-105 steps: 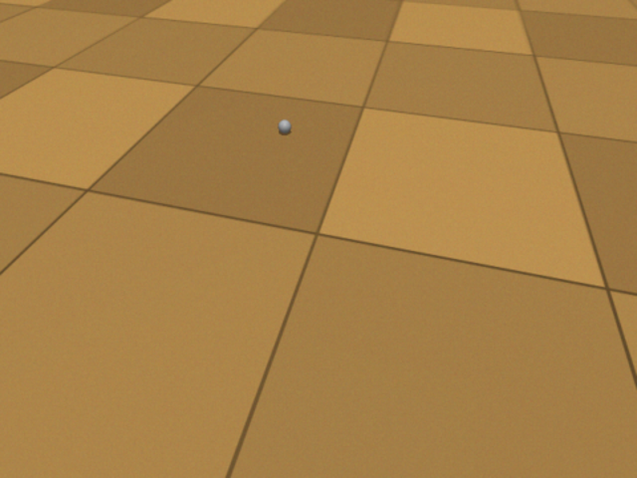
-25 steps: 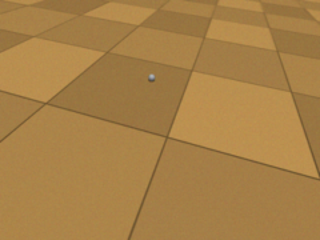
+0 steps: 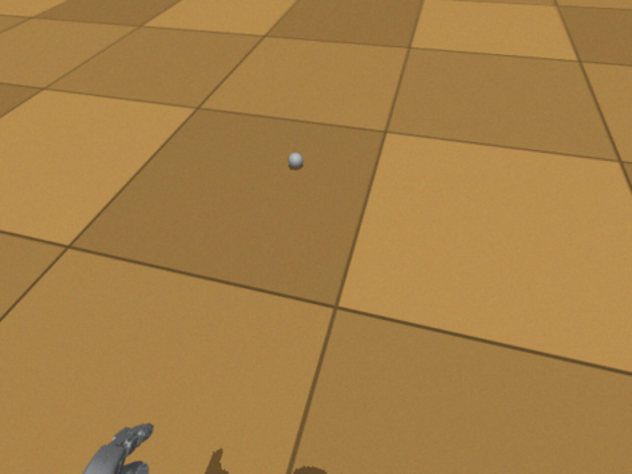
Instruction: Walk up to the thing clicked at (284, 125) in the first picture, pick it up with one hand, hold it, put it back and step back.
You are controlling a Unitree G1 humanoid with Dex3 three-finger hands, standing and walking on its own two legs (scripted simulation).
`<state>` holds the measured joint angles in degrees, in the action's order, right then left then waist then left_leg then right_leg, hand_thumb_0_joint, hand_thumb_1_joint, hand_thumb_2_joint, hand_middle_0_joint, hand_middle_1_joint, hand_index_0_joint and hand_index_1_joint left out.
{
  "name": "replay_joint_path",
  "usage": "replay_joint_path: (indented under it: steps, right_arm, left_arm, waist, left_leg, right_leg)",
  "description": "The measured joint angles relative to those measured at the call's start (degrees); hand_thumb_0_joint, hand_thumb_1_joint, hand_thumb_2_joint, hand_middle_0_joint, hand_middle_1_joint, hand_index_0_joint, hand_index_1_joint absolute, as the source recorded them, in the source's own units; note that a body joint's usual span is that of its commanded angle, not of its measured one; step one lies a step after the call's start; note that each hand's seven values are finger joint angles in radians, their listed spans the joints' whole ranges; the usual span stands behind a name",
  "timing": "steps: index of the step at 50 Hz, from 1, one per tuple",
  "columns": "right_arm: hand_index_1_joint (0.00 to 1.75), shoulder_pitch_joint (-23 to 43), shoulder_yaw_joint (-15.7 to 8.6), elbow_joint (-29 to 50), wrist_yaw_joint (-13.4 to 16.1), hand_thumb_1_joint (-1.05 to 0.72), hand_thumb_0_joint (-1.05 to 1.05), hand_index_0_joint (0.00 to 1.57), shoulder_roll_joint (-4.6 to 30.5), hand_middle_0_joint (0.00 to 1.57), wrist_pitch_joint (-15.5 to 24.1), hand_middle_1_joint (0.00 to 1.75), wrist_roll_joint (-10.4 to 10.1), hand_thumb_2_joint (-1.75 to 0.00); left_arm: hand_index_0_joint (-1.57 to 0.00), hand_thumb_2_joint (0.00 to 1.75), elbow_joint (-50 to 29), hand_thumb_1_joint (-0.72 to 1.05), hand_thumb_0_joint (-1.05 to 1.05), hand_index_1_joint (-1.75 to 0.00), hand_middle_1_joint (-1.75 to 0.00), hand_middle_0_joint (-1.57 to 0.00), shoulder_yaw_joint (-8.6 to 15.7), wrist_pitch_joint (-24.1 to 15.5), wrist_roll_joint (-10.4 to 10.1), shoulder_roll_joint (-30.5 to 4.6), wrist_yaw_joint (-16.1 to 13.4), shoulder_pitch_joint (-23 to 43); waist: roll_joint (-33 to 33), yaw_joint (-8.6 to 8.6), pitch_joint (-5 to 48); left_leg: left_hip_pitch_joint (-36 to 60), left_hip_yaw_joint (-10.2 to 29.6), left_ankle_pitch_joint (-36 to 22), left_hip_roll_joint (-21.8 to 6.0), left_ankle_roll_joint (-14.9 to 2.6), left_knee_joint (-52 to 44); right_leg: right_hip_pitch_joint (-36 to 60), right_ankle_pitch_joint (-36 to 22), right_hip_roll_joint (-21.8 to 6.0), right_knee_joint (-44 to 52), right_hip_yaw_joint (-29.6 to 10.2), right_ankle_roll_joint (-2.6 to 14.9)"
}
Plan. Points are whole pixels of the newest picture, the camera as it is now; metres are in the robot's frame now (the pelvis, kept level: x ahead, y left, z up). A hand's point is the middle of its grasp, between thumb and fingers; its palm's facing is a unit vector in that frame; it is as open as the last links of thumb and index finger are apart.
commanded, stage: walk up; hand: left
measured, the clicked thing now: (295, 160) +1.68 +0.20 -0.72
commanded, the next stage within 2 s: none
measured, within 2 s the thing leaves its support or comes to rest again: neither
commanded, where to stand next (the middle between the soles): +1.31 -0.04 m, yaw +0 degrees
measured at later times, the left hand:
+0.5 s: hand (147, 346) +0.36 +0.33 -0.14, palm faces -0.10 -0.94 -0.31, open 7.4 cm
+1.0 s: hand (211, 224) +0.63 +0.27 -0.11, palm faces -0.04 -0.93 -0.36, open 7.4 cm
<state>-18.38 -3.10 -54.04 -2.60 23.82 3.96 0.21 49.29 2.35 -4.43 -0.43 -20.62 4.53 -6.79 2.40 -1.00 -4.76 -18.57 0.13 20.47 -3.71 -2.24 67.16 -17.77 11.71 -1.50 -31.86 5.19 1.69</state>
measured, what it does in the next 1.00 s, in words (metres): walks ahead: left foot, then right foot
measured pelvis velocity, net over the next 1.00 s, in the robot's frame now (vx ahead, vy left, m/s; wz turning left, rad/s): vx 0.54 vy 0.00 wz -0.01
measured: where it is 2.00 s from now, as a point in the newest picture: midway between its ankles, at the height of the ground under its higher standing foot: (335, 267)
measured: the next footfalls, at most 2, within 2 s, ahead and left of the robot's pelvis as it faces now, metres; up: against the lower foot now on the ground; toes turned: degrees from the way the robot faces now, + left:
left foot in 0.26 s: +0.35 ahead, +0.16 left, +0.00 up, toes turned +7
right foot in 0.74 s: +0.59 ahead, -0.11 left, +0.00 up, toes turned -6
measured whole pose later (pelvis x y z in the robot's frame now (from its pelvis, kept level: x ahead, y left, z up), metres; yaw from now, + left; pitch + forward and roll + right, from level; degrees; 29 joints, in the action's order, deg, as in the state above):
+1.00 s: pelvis +0.54 +0.00 +0.01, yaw -1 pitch -2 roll -1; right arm -15.6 -3.7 -51.7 -4.0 24.7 3.5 1.2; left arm 49.1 2.1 -4.9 0.3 -21.8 4.0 -15.0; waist 3.1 0.5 -3.3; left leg -29.3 -0.2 14.7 -6.0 0.1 52.0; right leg -9.8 14.0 0.1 -26.0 5.9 2.5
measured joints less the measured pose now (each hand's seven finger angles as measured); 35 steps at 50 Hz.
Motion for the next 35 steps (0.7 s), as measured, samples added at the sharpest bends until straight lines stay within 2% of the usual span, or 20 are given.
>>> replay_joint_path:
  steps: [2, 7, 9, 12, 13, 14, 15, 18, 20, 27, 31, 35]
  right_arm:
    - [0.30, 1.5, -0.4, 1.3, -0.8, -0.91, 0.01, 0.21, 0.5, 0.20, 0.2, 0.30, 0.4, -0.90]
    - [0.30, 4.3, -1.4, 3.1, -2.5, -0.91, 0.00, 0.21, 1.1, 0.20, 0.0, 0.30, 1.4, -0.90]
    - [0.30, 4.9, -1.7, 3.1, -2.9, -0.91, 0.00, 0.21, 1.2, 0.20, 0.0, 0.30, 1.5, -0.90]
    - [0.30, 5.2, -2.0, 2.8, -3.2, -0.91, 0.00, 0.21, 1.4, 0.20, 0.4, 0.30, 1.5, -0.90]
    - [0.30, 5.0, -2.1, 3.0, -3.1, -0.91, 0.00, 0.21, 1.6, 0.20, 0.8, 0.30, 1.5, -0.90]
    - [0.30, 5.4, -2.3, 3.0, -2.8, -0.91, 0.00, 0.21, 1.4, 0.20, 1.3, 0.30, 1.8, -0.90]
    - [0.30, 5.8, -2.4, 3.3, -2.4, -0.91, 0.00, 0.21, 1.1, 0.20, 1.8, 0.30, 2.1, -0.90]
    - [0.30, 6.1, -1.8, 4.4, -1.6, -0.91, 0.00, 0.21, -0.4, 0.20, 2.3, 0.30, 0.8, -0.90]
    - [0.30, 5.3, -1.0, 4.7, -1.1, -0.91, 0.00, 0.21, -1.3, 0.20, 2.4, 0.30, 0.4, -0.90]
    - [0.30, 0.6, 0.3, 4.0, -0.8, -0.91, 0.00, 0.21, -1.5, 0.21, 2.6, 0.30, 0.3, -0.90]
    - [0.30, -1.6, 0.1, 3.2, -0.8, -0.90, 0.00, 0.21, -0.9, 0.21, 2.2, 0.30, 0.2, -0.90]
    - [0.30, -3.6, -0.1, 2.6, -0.4, -0.90, 0.00, 0.21, 0.0, 0.21, 1.2, 0.30, 0.3, -0.90]
  left_arm:
    - [-0.20, 0.90, 0.3, 0.90, 0.00, -0.30, -0.30, -0.21, -0.3, -0.3, 0.1, 0.1, -0.1, -2.2]
    - [-0.20, 0.90, 1.1, 0.90, 0.00, -0.30, -0.30, -0.21, 0.0, -0.3, 1.0, -1.7, 0.3, -7.1]
    - [-0.20, 0.90, 1.4, 0.90, 0.00, -0.30, -0.30, -0.21, 0.3, -0.3, 1.2, -2.9, 0.4, -8.5]
    - [-0.20, 0.90, 2.0, 0.90, 0.00, -0.30, -0.30, -0.21, 0.8, 0.0, 1.3, -4.7, 0.5, -10.5]
    - [-0.20, 0.90, 2.1, 0.90, 0.00, -0.30, -0.30, -0.21, 0.9, 0.2, 1.4, -5.3, 0.4, -11.3]
    - [-0.20, 0.90, 2.5, 0.90, 0.00, -0.30, -0.30, -0.21, 1.1, 0.5, 1.4, -5.9, 0.1, -11.7]
    - [-0.20, 0.90, 3.1, 0.90, 0.00, -0.30, -0.30, -0.21, 1.3, 1.0, 1.1, -6.2, -0.4, -11.6]
    - [-0.20, 0.90, 4.6, 0.90, 0.00, -0.29, -0.30, -0.21, 0.5, 1.9, 0.5, -6.5, -1.4, -11.0]
    - [-0.20, 0.90, 4.9, 0.90, 0.01, -0.29, -0.30, -0.20, 0.2, 1.6, 0.2, -6.6, -1.3, -10.6]
    - [-0.20, 0.90, 3.4, 0.90, 0.00, -0.29, -0.30, -0.20, 0.0, 2.1, 0.8, -5.5, 0.8, -8.2]
    - [-0.20, 0.90, 2.8, 0.90, 0.00, -0.29, -0.30, -0.21, 0.2, 2.6, 1.2, -4.6, 1.6, -5.8]
    - [-0.20, 0.90, 2.2, 0.90, 0.00, -0.29, -0.30, -0.21, 0.5, 2.4, 1.1, -4.0, 1.8, -3.6]
  waist:
    - [0.5, 0.44, 0.4]
    - [0.1, 1.67, 1.6]
    - [-0.6, 2.48, 1.9]
    - [-1.8, 3.53, 2.6]
    - [-2.2, 3.74, 3.0]
    - [-3.6, 3.57, 2.8]
    - [-4.8, 3.28, 2.4]
    - [-6.1, 1.90, 1.8]
    - [-7.0, 1.50, 1.7]
    - [-6.5, 0.44, 1.4]
    - [-5.1, -0.65, 1.0]
    - [-3.7, -1.66, 1.5]
  left_leg:
    - [-5.4, 0.2, -3.0, -1.4, 0.30, -3.5]
    - [-12.7, -1.2, -7.4, -4.3, 2.80, -19.9]
    - [-12.9, -1.9, -11.0, -4.5, 3.17, -26.3]
    - [-10.2, -3.3, -14.0, -3.8, 2.72, -32.7]
    - [-8.4, -3.9, -13.6, -3.1, 2.17, -34.1]
    - [-7.9, -4.7, -14.1, -1.8, 1.49, -32.8]
    - [-8.0, -5.6, -11.9, -1.0, 1.04, -30.0]
    - [-5.0, -6.8, -7.7, -0.2, 0.41, -29.2]
    - [-1.2, -7.9, -7.2, 0.4, 0.36, -32.4]
    - [10.2, -9.3, -5.6, 2.1, 0.43, -42.3]
    - [15.3, -9.1, -2.9, 2.4, 1.64, -44.5]
    - [18.7, -8.4, 2.8, 1.5, 3.46, -41.6]
  right_leg:
    - [3.4, 0.5, 0.7, 2.9, 0.0, -0.09]
    - [9.8, 3.8, 1.5, 6.9, 0.2, -0.23]
    - [12.0, 5.9, 1.4, 7.1, 0.2, -0.93]
    - [15.0, 10.8, 0.7, 5.1, 0.0, -2.15]
    - [15.3, 13.4, 0.1, 2.7, -0.3, -2.26]
    - [14.4, 15.9, -1.4, -2.2, -0.9, -1.59]
    - [11.7, 16.6, -2.1, -10.1, -2.8, -0.70]
    - [2.1, 13.8, 0.7, -30.1, -7.7, 0.84]
    - [-3.3, 10.5, 0.3, -33.6, -7.7, 0.74]
    - [-13.4, 3.2, -4.2, -20.7, -5.5, -1.92]
    - [-13.8, -3.4, -5.1, -9.5, -4.4, -1.34]
    - [-9.9, -5.8, -3.6, -2.5, -2.7, -0.03]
